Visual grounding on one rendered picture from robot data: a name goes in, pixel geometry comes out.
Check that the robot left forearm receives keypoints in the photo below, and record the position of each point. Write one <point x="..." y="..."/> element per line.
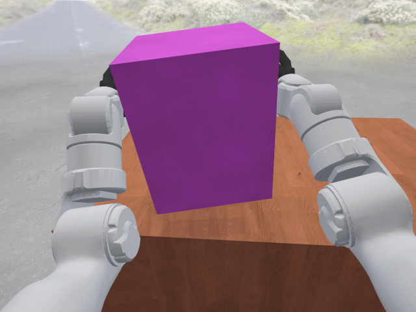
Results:
<point x="94" y="157"/>

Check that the right robot upper arm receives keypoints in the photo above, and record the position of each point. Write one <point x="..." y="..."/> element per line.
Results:
<point x="369" y="215"/>

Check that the robot right hand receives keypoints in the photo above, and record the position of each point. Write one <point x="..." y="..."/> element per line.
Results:
<point x="284" y="65"/>

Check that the robot right forearm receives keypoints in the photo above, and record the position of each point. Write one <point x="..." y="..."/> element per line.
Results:
<point x="336" y="151"/>

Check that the robot left hand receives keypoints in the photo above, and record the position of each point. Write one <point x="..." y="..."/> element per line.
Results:
<point x="108" y="81"/>

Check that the carton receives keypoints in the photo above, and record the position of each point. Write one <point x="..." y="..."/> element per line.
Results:
<point x="201" y="108"/>

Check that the pedestal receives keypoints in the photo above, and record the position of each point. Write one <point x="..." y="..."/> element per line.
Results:
<point x="258" y="256"/>

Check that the left robot upper arm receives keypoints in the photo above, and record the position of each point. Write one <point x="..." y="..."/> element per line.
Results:
<point x="90" y="247"/>

